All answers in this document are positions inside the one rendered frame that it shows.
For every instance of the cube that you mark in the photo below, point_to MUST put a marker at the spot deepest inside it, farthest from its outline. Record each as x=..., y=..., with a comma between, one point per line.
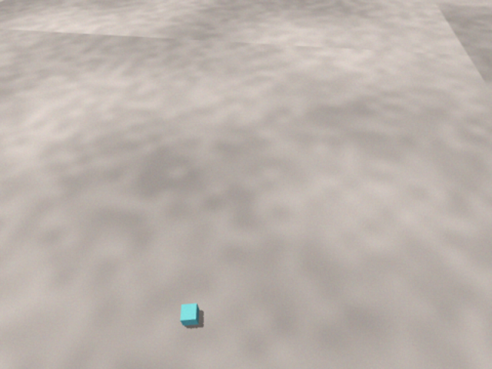
x=189, y=314

